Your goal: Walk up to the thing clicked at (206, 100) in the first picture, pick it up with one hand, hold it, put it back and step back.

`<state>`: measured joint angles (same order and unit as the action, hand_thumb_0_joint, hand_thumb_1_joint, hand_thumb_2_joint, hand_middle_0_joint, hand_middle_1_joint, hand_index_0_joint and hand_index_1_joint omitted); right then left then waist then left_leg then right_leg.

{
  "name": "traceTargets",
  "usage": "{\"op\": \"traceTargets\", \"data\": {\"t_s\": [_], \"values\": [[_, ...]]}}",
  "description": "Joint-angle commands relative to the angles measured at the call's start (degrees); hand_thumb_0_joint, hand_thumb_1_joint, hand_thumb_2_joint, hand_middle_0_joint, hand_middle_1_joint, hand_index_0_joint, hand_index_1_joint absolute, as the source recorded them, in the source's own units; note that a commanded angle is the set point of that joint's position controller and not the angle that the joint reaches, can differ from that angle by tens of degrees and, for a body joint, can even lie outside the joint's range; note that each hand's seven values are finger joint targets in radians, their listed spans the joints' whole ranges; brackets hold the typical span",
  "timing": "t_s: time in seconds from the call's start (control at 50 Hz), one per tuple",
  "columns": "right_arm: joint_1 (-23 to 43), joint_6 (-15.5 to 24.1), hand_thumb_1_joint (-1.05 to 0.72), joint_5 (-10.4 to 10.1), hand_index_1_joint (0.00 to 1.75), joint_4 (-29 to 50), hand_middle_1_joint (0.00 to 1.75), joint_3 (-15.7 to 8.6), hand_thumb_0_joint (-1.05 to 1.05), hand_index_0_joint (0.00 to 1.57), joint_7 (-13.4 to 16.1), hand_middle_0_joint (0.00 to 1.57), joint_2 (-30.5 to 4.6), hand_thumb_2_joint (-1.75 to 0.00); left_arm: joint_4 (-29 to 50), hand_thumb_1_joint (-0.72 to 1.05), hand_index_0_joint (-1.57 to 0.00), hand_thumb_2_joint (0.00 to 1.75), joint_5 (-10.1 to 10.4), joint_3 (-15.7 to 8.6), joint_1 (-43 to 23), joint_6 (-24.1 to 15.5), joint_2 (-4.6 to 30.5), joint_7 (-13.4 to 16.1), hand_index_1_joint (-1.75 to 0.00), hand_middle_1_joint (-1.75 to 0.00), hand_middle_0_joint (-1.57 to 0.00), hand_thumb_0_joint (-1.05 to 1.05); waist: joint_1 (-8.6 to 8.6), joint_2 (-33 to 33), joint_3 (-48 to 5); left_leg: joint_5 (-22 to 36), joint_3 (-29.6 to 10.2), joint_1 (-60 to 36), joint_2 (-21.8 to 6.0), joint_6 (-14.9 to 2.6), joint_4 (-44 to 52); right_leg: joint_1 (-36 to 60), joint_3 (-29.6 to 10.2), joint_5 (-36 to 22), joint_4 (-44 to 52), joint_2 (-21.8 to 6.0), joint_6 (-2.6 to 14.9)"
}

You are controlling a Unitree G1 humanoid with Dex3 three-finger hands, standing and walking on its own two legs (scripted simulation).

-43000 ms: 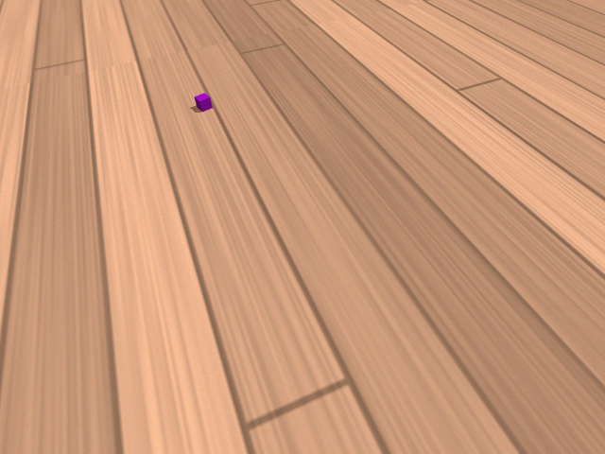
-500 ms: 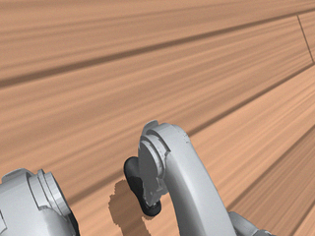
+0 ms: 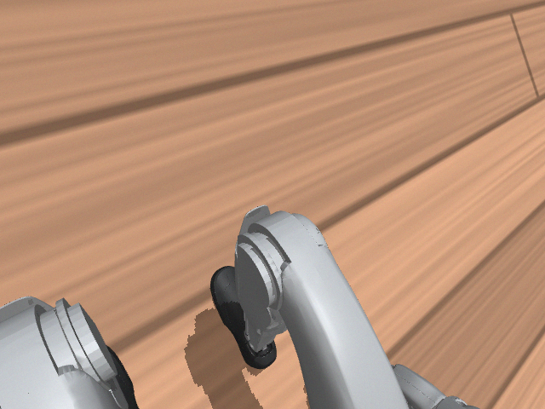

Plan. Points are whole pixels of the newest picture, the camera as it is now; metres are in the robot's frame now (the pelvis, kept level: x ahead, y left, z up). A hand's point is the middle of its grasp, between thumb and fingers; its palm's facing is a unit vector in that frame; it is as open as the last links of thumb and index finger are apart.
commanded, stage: close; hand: left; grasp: from above
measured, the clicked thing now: out of the picture +0.44 +0.33 -0.28
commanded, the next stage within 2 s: settle in 1.02 s
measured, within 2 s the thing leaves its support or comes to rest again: leaves its support in 1.52 s
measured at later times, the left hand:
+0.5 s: hand out of the picture +0.43 +0.33 -0.26, palm faces -0.40 -0.25 -0.88, open 12.1 cm
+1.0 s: hand out of the picture +0.43 +0.33 -0.25, palm faces -0.41 -0.24 -0.88, open 11.0 cm
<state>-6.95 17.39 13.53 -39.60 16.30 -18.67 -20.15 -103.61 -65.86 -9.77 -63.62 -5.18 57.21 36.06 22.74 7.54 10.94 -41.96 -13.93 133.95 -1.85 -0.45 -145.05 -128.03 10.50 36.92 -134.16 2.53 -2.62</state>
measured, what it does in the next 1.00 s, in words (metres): stands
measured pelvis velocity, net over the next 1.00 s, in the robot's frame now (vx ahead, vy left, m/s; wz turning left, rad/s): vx -0.01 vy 0.00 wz -0.01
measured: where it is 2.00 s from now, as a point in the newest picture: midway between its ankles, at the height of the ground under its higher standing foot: (192, 374)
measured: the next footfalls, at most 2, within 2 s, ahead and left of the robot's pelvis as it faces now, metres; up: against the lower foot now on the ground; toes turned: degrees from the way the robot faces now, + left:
none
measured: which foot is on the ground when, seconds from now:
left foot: down 0.00-1.00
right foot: down 0.00-1.00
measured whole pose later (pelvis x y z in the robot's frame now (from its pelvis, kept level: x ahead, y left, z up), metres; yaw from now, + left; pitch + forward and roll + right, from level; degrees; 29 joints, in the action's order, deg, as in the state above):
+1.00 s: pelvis -0.01 +0.00 +0.01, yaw -1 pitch +27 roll -15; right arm -7.2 17.9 13.9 -37.7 19.0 -17.8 -20.9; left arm -105.8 -65.5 -7.3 -65.0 -6.7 59.2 37.8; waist 23.5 8.5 12.1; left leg -41.2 -14.7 132.5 -2.2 -0.6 -144.1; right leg -126.3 11.1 35.6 -132.4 3.0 -2.9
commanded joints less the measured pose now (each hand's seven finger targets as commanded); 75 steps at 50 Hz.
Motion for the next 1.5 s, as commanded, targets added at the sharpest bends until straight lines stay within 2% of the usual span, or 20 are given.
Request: {"op": "traceTargets", "data": {"t_s": [0.0,0.02,0.04,0.06,0.18,0.2,0.28,0.4,0.48,0.52,0.58,0.82,1.0,1.02,1.18,1.3,1.36,1.42,1.44,1.48], "values": [[-12.71,0.19,-0.89,-0.25,0.30,-1.50,0.30,-4.96,0.00,0.20,0.76,0.20,-18.86,-0.90,5.96,-0.31,-0.24,0.82,0.30,0.45,-12.87,-1.18,11.19,2.71,-0.89,-0.89,-0.23,0.00,2.57,-30.58,-38.58,15.21,4.23,-28.46,-1.28,0.31,15.06,22.56,5.31,-15.15,10.14,2.50,3.79],[-11.92,0.28,-0.89,-0.31,0.30,-0.85,0.30,-5.05,0.00,0.20,0.66,0.20,-19.10,-0.90,6.15,-0.31,-0.24,0.82,0.51,2.28,-13.16,-1.48,9.39,2.73,-0.89,-0.90,-0.24,0.00,3.03,-29.30,-37.68,15.31,4.48,-27.63,-1.33,0.10,14.69,23.03,5.06,-15.72,10.59,2.94,3.64],[-12.85,0.20,-0.89,-0.20,0.30,-1.38,0.30,-4.64,0.00,0.20,0.80,0.20,-19.30,-0.90,3.97,-0.29,-0.25,0.83,0.39,0.14,-11.31,-1.47,11.61,3.43,-0.88,-0.89,-0.25,0.00,2.90,-28.14,-38.38,15.70,4.32,-26.93,-1.33,0.00,14.84,24.14,5.35,-16.03,10.91,2.89,3.49],[-12.57,0.28,-0.89,-0.28,0.30,-0.97,0.30,-4.72,0.00,0.20,0.79,0.20,-19.30,-0.90,4.03,-0.27,-0.27,0.81,-0.01,1.31,-12.05,-1.60,10.73,3.51,-0.88,-0.90,-0.26,0.00,3.21,-27.41,-37.18,14.99,4.41,-26.12,-1.26,-0.14,14.28,23.28,5.20,-15.72,10.83,2.91,3.39],[-11.88,0.31,-0.89,-0.10,0.30,-0.54,0.30,-4.54,0.00,0.20,1.06,0.20,-19.78,-0.90,4.43,-0.21,-0.31,0.81,0.08,0.83,-12.26,-1.70,12.17,4.19,-0.87,-0.88,-0.30,0.00,2.35,-29.38,-37.09,14.45,4.39,-27.27,-1.40,0.27,15.49,23.93,5.03,-14.77,11.20,3.08,3.70],[-12.00,0.36,-0.89,-0.10,0.30,-1.15,0.30,-4.41,0.00,0.20,1.33,0.20,-19.62,-0.90,1.63,-0.20,-0.32,0.83,0.02,-0.01,-11.24,-1.53,12.72,4.63,-0.88,-0.89,-0.31,0.00,2.63,-27.79,-35.82,12.74,4.05,-26.12,-1.41,0.24,15.56,22.96,5.41,-13.61,11.00,2.84,3.64],[-11.46,0.28,-0.89,0.15,0.30,-0.55,0.30,-4.46,0.00,0.20,1.37,0.20,-19.68,-0.90,2.65,-0.13,-0.36,0.81,-0.19,1.57,-13.86,-1.44,11.39,4.77,-0.88,-0.90,-0.35,0.00,4.09,-28.33,-34.64,11.37,3.92,-25.83,-1.50,0.13,15.44,21.98,5.45,-12.88,11.25,2.92,3.59],[-11.50,0.55,-0.89,0.25,0.30,-0.24,0.30,-3.72,0.00,0.20,1.47,0.20,-19.82,-0.90,1.66,-0.04,-0.44,0.77,-0.36,0.70,-12.94,-1.09,13.34,4.46,-0.85,-0.86,-0.42,0.00,3.95,-27.47,-32.24,9.58,3.66,-25.26,-1.42,0.13,16.20,21.18,5.50,-11.08,11.59,2.45,3.40],[-11.54,0.47,-0.89,0.44,0.30,0.47,0.30,-3.56,0.00,0.20,1.42,0.20,-19.94,-0.90,1.50,0.02,-0.48,0.77,-0.34,1.90,-12.25,-1.16,12.29,4.15,-0.84,-0.86,-0.47,0.00,4.58,-26.57,-33.28,11.03,3.94,-25.75,-1.41,-0.09,15.56,22.87,5.32,-12.87,12.32,2.84,3.15],[-11.54,0.43,-0.89,0.22,0.30,0.04,0.30,-3.56,0.00,0.20,1.59,0.20,-20.16,-0.90,3.84,0.06,-0.51,0.78,-0.12,1.27,-13.39,-1.30,13.67,4.48,-0.84,-0.86,-0.49,0.00,3.55,-28.66,-35.76,12.54,3.64,-27.29,-1.48,0.26,16.15,23.68,5.32,-13.80,12.05,2.78,3.37],[-11.06,0.70,-0.89,0.34,0.30,0.20,0.30,-3.07,0.00,0.20,1.33,0.20,-19.54,-0.90,1.63,0.08,-0.53,0.78,-0.15,3.04,-13.20,-1.17,11.54,4.00,-0.83,-0.84,-0.52,0.00,4.81,-27.25,-32.30,10.73,3.33,-25.98,-1.54,0.16,15.74,21.80,5.66,-12.66,11.58,2.61,3.26],[-11.59,0.95,-0.89,0.10,0.30,0.82,0.30,-2.71,0.00,0.20,1.49,0.20,-19.64,-0.90,2.04,0.21,-0.63,0.79,0.49,2.81,-12.28,-1.33,12.13,3.74,-0.82,-0.84,-0.61,0.00,4.03,-26.99,-32.60,9.51,3.18,-25.52,-1.51,0.15,16.42,22.11,5.71,-11.48,12.11,2.72,3.31],[-12.22,0.88,-0.89,0.15,0.30,0.91,0.30,-2.50,0.00,0.20,1.57,0.20,-19.98,-0.90,1.40,0.31,-0.70,0.79,0.58,3.58,-12.52,-1.47,11.68,3.52,-0.81,-0.82,-0.69,0.00,4.81,-25.62,-31.09,9.43,3.40,-24.59,-1.45,0.00,16.20,22.12,5.62,-11.64,12.75,2.79,3.09],[-12.12,0.76,-0.89,-0.04,0.30,0.65,0.30,-2.59,0.00,0.20,1.76,0.20,-20.11,-0.90,2.33,0.31,-0.71,0.79,0.61,2.81,-12.21,-1.65,12.99,3.71,-0.81,-0.82,-0.70,0.00,4.14,-25.97,-31.77,8.79,3.42,-24.43,-1.51,0.07,16.60,22.38,5.56,-11.03,13.06,3.01,3.15],[-12.96,0.81,-0.91,0.01,0.30,0.51,0.30,-2.48,0.00,0.20,1.56,0.20,-19.75,-0.90,2.88,0.35,-0.80,0.84,0.53,3.46,-13.47,-1.29,12.18,3.41,-0.85,-0.86,-0.78,0.00,4.78,-27.39,-32.71,12.17,2.91,-26.73,-1.61,0.33,16.48,22.45,5.85,-13.81,11.96,2.69,3.17],[-12.40,0.47,-0.92,-0.33,0.30,0.64,0.30,-3.49,0.00,0.20,1.85,0.20,-19.91,-0.91,5.20,0.40,-0.84,0.85,1.40,2.15,-13.30,-0.51,12.96,3.06,-0.85,-0.86,-0.83,0.00,2.99,-30.25,-33.35,8.30,2.95,-27.05,-1.58,0.78,18.41,20.92,5.69,-10.18,11.91,2.50,3.77],[-12.49,0.30,-0.92,-0.60,0.30,0.88,0.30,-4.48,0.00,0.20,1.55,0.20,-19.90,-0.91,8.74,0.42,-0.86,0.89,1.04,2.13,-15.19,0.06,12.49,2.58,-0.86,-0.86,-0.86,0.00,2.74,-32.18,-36.99,10.97,2.77,-29.73,-1.68,0.95,17.97,20.33,5.85,-12.40,11.02,2.35,3.90],[-13.64,-0.06,-0.91,-0.83,0.30,0.28,0.30,-5.46,0.00,0.20,1.30,0.20,-19.58,-0.91,11.48,0.47,-0.90,0.88,0.96,0.25,-14.49,0.93,13.06,2.93,-0.84,-0.84,-0.89,0.00,1.60,-34.31,-40.75,14.05,3.86,-31.04,-1.47,0.98,17.66,21.65,5.13,-14.91,11.54,2.30,3.90],[-13.56,-0.05,-0.91,-0.82,0.30,-0.25,0.30,-5.98,0.00,0.20,1.11,0.20,-19.31,-0.91,12.81,0.49,-0.91,0.87,1.08,1.41,-16.08,1.03,11.41,2.69,-0.84,-0.84,-0.90,0.00,2.05,-34.69,-40.28,14.29,4.22,-31.22,-1.46,0.97,17.30,21.02,5.00,-15.30,11.34,2.41,3.99],[-14.28,-0.29,-0.91,-1.26,0.30,-0.81,0.30,-7.02,0.00,0.20,0.95,0.20,-18.87,-0.91,16.25,0.52,-0.92,0.87,1.19,-0.52,-14.34,1.67,12.32,2.37,-0.84,-0.85,-0.91,0.00,0.08,-37.39,-44.40,17.16,4.72,-33.13,-1.31,1.24,17.68,21.84,4.81,-17.08,11.07,2.34,4.25]]}}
